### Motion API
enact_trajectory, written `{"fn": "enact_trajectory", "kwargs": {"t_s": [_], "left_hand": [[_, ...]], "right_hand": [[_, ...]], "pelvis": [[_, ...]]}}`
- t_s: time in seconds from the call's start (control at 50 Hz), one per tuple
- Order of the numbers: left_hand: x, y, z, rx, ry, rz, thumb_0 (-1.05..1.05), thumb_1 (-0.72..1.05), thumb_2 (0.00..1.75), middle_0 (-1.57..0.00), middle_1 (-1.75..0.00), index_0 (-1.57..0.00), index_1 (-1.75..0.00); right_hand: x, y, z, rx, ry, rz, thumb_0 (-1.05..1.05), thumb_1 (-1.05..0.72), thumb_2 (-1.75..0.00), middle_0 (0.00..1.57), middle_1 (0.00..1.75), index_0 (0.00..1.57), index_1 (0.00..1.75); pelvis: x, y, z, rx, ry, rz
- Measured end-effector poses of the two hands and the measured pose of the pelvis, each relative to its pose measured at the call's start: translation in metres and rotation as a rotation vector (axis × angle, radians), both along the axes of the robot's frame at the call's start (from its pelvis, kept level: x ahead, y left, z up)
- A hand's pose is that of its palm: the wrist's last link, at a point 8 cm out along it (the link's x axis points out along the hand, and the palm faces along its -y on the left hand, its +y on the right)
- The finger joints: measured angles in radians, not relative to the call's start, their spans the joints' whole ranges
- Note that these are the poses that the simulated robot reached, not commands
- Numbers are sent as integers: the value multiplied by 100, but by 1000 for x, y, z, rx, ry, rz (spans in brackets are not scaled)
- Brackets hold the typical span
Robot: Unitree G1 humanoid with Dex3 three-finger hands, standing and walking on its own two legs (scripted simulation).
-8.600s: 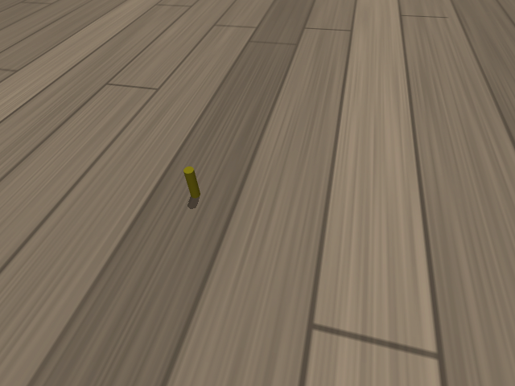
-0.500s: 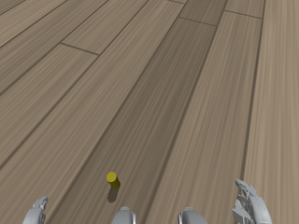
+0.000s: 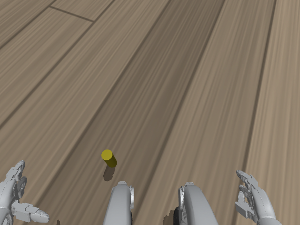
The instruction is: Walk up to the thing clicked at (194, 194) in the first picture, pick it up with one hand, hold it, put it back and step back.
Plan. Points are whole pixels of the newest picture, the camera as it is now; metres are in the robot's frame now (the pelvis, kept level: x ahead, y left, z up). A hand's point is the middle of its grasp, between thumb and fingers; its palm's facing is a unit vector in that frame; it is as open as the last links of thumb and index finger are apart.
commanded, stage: go down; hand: left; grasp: from the side
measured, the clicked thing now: (109, 159) +0.40 +0.22 -0.52
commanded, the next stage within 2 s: approach in 1.74 s
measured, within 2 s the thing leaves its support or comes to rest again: neither
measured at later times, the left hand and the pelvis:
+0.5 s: hand (36, 170) +0.28 +0.38 -0.16, palm faces +0.20 -0.96 -0.19, open 17.4 cm; pelvis -0.04 -0.01 -0.12, yaw -2 degrees
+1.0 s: hand (38, 162) +0.31 +0.39 -0.19, palm faces +0.19 -0.97 -0.14, open 17.5 cm; pelvis -0.05 +0.00 -0.19, yaw -3 degrees
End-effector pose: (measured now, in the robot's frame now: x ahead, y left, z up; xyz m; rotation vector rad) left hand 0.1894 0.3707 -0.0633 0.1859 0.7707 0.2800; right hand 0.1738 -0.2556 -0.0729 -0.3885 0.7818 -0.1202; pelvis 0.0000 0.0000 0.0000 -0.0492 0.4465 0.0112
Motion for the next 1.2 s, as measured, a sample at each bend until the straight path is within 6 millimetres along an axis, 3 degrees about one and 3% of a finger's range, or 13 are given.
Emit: {"fn": "enact_trajectory", "kwargs": {"t_s": [0.18, 0.48, 0.64, 0.78, 0.98, 1.2], "left_hand": [[44, 20, -36, 2, -187, -67, -1, -56, 4, -7, -7, -7, -8], [61, 51, -76, -8, -342, -58, -1, -53, 6, -6, -9, -6, -9], [81, 57, -91, -21, -405, -93, -1, -52, 4, -6, -7, -6, -7], [85, 64, -99, -25, -430, -78, -1, -53, 3, -5, -5, -6, -6], [93, 72, -115, -30, -483, -87, -1, -53, 4, -4, -4, -5, -5], [101, 74, -124, -43, -519, -93, -1, -52, 5, -4, -3, -4, -5]], "right_hand": [[-19, -12, -70, -29, 92, 5, 1, -91, -90, 20, 30, 21, 30], [-53, -23, -143, -62, 212, 35, 1, -89, -89, 21, 30, 21, 30], [-69, -29, -166, -91, 244, 22, 1, -90, -90, 21, 30, 21, 30], [-79, -29, -183, -86, 275, 17, 1, -91, -90, 20, 30, 21, 30], [-83, -29, -209, -95, 305, 42, 1, -91, -90, 20, 30, 21, 30], [-89, -28, -223, -97, 317, 44, 1, -91, -90, 20, 30, 21, 30]], "pelvis": [[-17, -3, -57, -10, 72, -9], [-39, -8, -120, -19, 113, -17], [-46, -6, -147, -34, 113, -25], [-47, -6, -162, -36, 120, -29], [-50, -5, -186, -41, 118, -30], [-52, -3, -203, -47, 109, -31]]}}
